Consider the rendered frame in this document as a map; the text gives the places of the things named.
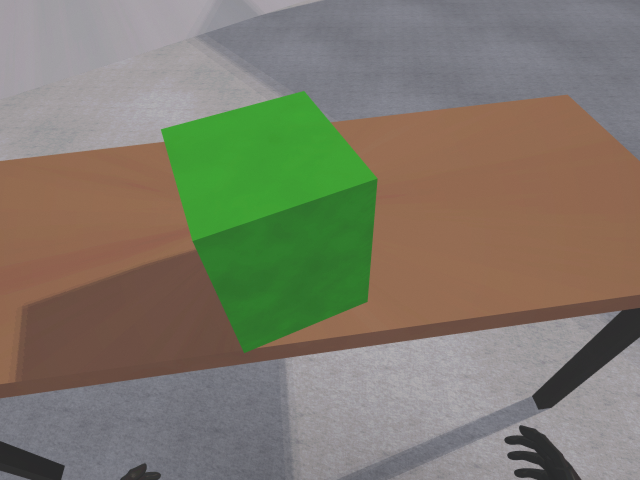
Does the carton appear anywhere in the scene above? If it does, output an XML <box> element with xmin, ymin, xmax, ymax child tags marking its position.
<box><xmin>161</xmin><ymin>91</ymin><xmax>378</xmax><ymax>353</ymax></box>

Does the robot right hand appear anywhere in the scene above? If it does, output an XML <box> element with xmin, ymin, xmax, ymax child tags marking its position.
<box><xmin>504</xmin><ymin>425</ymin><xmax>581</xmax><ymax>480</ymax></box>

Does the table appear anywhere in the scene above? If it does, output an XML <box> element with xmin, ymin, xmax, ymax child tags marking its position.
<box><xmin>0</xmin><ymin>95</ymin><xmax>640</xmax><ymax>480</ymax></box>

